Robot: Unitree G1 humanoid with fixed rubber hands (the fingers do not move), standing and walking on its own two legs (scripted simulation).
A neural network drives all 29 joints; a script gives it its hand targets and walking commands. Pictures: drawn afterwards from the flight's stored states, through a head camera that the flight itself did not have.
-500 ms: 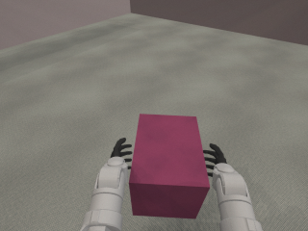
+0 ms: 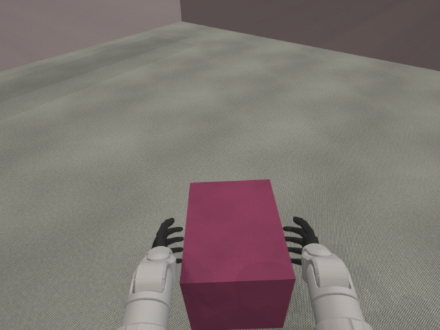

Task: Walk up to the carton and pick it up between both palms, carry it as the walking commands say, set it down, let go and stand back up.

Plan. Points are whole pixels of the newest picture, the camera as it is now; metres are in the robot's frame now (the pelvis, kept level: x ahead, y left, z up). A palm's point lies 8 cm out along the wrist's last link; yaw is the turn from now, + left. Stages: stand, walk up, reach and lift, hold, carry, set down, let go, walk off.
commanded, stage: set down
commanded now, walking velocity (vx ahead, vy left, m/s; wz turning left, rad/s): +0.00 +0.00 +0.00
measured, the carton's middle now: (233, 250) +0.36 -0.01 -0.08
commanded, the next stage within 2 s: none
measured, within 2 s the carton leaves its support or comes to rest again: neither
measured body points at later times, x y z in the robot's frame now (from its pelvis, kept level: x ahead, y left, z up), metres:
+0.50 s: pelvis +0.00 +0.00 -0.02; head +0.05 +0.01 +0.43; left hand +0.33 +0.13 -0.05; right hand +0.31 -0.16 -0.06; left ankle +0.07 +0.11 -0.73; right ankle +0.02 -0.09 -0.73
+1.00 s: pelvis -0.04 +0.01 -0.07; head +0.16 +0.02 +0.33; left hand +0.32 +0.15 -0.19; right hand +0.31 -0.14 -0.17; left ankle +0.07 +0.11 -0.73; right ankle +0.02 -0.09 -0.73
